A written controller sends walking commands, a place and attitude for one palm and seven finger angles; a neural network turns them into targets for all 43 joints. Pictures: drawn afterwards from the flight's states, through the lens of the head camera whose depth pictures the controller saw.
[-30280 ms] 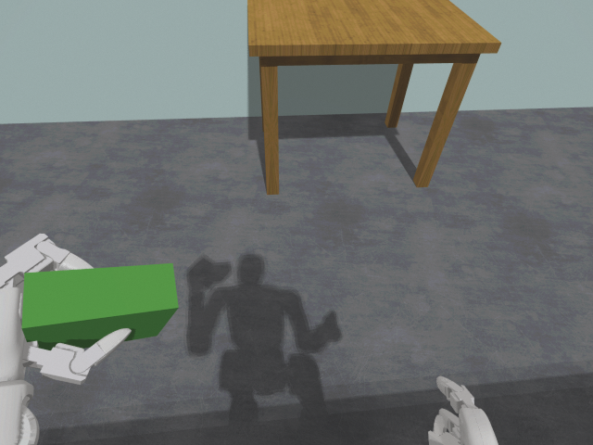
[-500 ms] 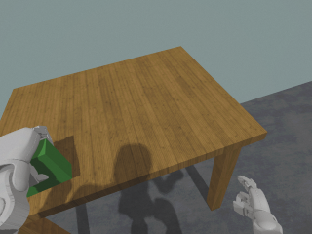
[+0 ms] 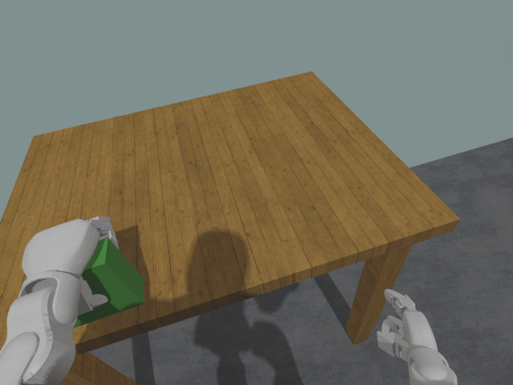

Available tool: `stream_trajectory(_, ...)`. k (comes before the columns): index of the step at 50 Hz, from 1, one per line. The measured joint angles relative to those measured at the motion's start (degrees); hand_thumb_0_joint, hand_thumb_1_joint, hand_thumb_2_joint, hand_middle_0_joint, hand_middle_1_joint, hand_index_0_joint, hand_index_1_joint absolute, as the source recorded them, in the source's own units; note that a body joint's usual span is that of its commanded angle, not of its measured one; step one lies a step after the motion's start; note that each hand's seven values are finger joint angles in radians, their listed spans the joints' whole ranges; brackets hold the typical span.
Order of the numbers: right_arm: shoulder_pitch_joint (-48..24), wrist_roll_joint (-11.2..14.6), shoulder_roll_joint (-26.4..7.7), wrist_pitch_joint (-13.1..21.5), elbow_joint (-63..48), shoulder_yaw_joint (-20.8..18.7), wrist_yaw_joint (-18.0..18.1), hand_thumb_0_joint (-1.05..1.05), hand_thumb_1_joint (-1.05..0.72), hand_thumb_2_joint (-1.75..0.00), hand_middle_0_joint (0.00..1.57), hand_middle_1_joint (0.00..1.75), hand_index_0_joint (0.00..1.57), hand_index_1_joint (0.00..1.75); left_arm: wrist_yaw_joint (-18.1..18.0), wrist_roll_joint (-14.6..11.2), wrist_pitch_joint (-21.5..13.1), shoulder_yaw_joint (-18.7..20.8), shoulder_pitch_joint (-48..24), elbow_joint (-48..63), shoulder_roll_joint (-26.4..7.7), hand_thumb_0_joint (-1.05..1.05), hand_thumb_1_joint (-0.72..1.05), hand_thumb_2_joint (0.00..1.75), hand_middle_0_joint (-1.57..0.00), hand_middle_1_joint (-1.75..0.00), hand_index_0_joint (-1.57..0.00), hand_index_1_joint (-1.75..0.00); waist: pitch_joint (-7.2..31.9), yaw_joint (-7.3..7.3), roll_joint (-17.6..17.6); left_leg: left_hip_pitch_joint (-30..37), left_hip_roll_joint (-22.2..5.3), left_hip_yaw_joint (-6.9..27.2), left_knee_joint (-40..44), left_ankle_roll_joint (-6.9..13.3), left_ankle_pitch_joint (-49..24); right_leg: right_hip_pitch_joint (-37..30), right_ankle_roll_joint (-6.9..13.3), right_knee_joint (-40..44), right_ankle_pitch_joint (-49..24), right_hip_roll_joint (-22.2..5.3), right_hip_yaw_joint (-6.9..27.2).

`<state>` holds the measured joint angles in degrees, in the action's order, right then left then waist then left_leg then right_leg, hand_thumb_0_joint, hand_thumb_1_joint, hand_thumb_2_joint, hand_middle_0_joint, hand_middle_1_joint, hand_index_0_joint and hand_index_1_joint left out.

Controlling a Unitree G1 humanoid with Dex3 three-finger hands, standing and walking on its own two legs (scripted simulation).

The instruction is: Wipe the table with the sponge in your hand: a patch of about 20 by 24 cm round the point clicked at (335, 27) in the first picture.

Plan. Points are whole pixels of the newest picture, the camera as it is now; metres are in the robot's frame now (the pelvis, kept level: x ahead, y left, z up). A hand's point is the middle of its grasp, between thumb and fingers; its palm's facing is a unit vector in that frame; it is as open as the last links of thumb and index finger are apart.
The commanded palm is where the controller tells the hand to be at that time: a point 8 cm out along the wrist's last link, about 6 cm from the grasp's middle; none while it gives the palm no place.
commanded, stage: move the sponge above the wiping area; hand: left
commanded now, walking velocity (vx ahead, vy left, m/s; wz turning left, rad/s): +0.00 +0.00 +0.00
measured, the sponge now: (97, 291) +0.21 +0.30 +0.04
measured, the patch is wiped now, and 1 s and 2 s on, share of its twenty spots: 0.00 0.00 0.00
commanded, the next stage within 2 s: none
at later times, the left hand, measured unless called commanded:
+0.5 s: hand (100, 272) +0.22 +0.28 +0.09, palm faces -0.04 -0.11 -0.99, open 9.3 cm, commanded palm +0.20 +0.29 +0.17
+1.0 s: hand (91, 267) +0.23 +0.30 +0.09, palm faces -0.01 -0.05 -1.00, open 9.3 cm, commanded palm +0.20 +0.31 +0.16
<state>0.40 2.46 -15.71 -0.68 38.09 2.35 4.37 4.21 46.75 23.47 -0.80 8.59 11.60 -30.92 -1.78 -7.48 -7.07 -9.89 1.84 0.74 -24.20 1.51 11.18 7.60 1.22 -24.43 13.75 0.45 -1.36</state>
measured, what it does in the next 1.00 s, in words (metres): stands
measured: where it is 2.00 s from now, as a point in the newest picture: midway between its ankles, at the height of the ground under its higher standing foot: outside the picture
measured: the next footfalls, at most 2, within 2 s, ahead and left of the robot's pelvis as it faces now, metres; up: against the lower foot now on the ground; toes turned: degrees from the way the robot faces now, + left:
none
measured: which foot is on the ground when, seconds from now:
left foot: down 0.00-1.00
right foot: down 0.00-1.00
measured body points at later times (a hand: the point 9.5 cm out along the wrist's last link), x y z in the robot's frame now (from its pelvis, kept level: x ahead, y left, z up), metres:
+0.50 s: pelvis +0.01 +0.00 +0.00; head +0.01 -0.04 +0.45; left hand +0.22 +0.29 +0.14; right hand +0.26 -0.20 -0.08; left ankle +0.02 +0.10 -0.74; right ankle +0.00 -0.11 -0.74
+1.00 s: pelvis +0.01 -0.02 +0.00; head +0.01 -0.05 +0.45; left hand +0.22 +0.30 +0.14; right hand +0.25 -0.23 -0.09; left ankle +0.02 +0.10 -0.74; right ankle +0.00 -0.11 -0.74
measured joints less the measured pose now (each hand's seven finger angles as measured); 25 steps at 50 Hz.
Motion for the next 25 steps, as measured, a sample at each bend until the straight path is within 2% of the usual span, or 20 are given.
stream_trajectory(4, 0.0, -0.8, 1.0, 0.7, 0.5, 0.2, 0.3, 0.01, -0.90, -0.89, 0.20, 0.30, 0.20, 0.30, -1.6, 2.0, -5.0, -2.2, -0.1, 1.5, -0.2, 0.00, -0.46, 1.06, -0.83, -1.41, -0.83, -1.41, -0.2, -0.80, 0.9, 0.7, 0.0, -0.1, 0.2, 0.1, 0.1, -0.8, 0.1, 0.6, -0.2, 0.1, 0.1)
stream_trajectory(7, -0.1, -0.9, 2.1, 0.5, 1.1, 0.3, -0.3, 0.01, -0.90, -0.89, 0.20, 0.30, 0.20, 0.30, -4.3, 2.8, -6.1, -1.3, -1.5, 1.0, -0.8, 0.00, -0.46, 1.06, -0.83, -1.41, -0.83, -1.41, 0.2, -1.11, 1.5, 1.3, -0.3, -0.2, 0.5, -0.1, 0.2, -1.5, 0.2, 1.3, -0.4, 0.3, 0.3)
stream_trajectory(10, -0.5, -0.6, 2.6, -0.2, 1.5, 0.5, -1.2, 0.01, -0.90, -0.89, 0.20, 0.30, 0.20, 0.30, -6.2, 2.4, -3.4, 0.7, -3.6, -0.6, -0.8, 0.00, -0.46, 1.06, -0.83, -1.41, -0.83, -1.41, 0.8, -1.01, 1.4, 1.4, -0.4, -0.5, 0.8, -0.2, 0.1, -1.6, 0.2, 1.8, -0.6, 0.4, 0.6)
stream_trajectory(12, -0.9, -0.3, 2.5, -0.8, 1.6, 0.7, -1.7, 0.01, -0.90, -0.89, 0.20, 0.30, 0.20, 0.30, -6.2, 1.5, -0.7, 2.4, -3.9, -1.3, -0.6, 0.00, -0.46, 1.06, -0.83, -1.41, -0.83, -1.41, 1.1, -0.60, 1.2, 1.5, -0.4, -0.6, 1.2, -0.2, 0.0, -1.5, 0.1, 1.9, -0.7, 0.4, 0.7)
stream_trajectory(15, -1.2, 0.1, 1.9, -1.6, 0.9, 0.8, -2.2, 0.01, -0.90, -0.89, 0.20, 0.30, 0.20, 0.30, -4.5, 0.3, 3.0, 3.5, -2.6, -1.2, -0.2, 0.00, -0.45, 1.06, -0.82, -1.42, -0.83, -1.41, 1.4, 0.17, 0.5, 1.1, -0.2, -0.6, 1.3, 0.0, -0.1, -1.1, -0.1, 1.9, -0.7, 0.2, 0.7)
stream_trajectory(18, -1.2, 0.4, 0.9, -1.9, 0.1, 0.7, -1.9, 0.01, -0.90, -0.89, 0.20, 0.30, 0.20, 0.30, -1.8, 0.3, 4.2, 2.0, -0.6, -0.9, 0.3, 0.00, -0.45, 1.06, -0.82, -1.42, -0.82, -1.42, 1.2, 0.43, 0.1, 0.7, 0.0, -0.4, 1.2, 0.1, -0.2, -0.7, -0.2, 1.6, -0.6, 0.0, 0.5)
stream_trajectory(20, -0.9, 0.2, 0.4, -1.7, -0.3, 0.5, -1.6, 0.01, -0.90, -0.89, 0.20, 0.30, 0.20, 0.30, -0.3, 1.0, 3.2, 0.1, 0.4, -0.6, 0.7, 0.00, -0.45, 1.06, -0.82, -1.42, -0.82, -1.42, 0.9, 0.34, 0.1, 0.4, 0.1, -0.1, 0.9, 0.2, -0.1, -0.6, -0.2, 1.3, -0.4, -0.1, 0.2)
stream_trajectory(22, -0.4, -0.2, 0.1, -1.4, -0.3, 0.3, -1.1, 0.01, -0.90, -0.89, 0.20, 0.30, 0.20, 0.30, 0.3, 1.7, 0.8, -1.4, 1.2, 0.0, 0.9, 0.00, -0.45, 1.06, -0.82, -1.42, -0.83, -1.42, 0.4, -0.08, 0.3, 0.5, 0.1, 0.1, 0.7, 0.2, 0.0, -0.7, -0.1, 1.1, -0.1, -0.1, 0.0)
stream_trajectory(25, 0.5, -0.8, 0.4, -0.5, 0.0, 0.0, -0.4, 0.01, -0.90, -0.89, 0.20, 0.30, 0.20, 0.30, -1.2, 2.9, -3.9, -2.3, 1.6, 0.8, 0.5, 0.00, -0.46, 1.06, -0.83, -1.41, -0.83, -1.41, 0.1, -0.73, 0.9, 0.8, -0.2, 0.4, 0.4, -0.1, 0.4, -1.2, 0.2, 1.2, 0.0, 0.2, -0.2)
